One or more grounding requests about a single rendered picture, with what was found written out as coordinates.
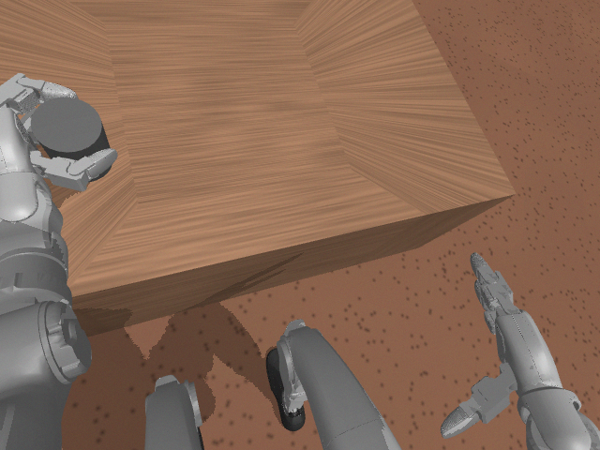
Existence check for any left robot arm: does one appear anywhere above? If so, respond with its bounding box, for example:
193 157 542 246
0 172 92 450

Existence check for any left robot hand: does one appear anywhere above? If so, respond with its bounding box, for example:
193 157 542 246
0 73 118 191

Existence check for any right robot arm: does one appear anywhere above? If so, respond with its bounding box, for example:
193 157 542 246
517 387 600 450

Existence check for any can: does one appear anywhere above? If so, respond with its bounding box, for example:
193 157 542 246
31 97 112 182

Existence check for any right robot hand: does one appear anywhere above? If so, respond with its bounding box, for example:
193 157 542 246
441 252 563 439

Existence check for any right robot foot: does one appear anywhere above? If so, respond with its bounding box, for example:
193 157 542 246
266 348 306 431

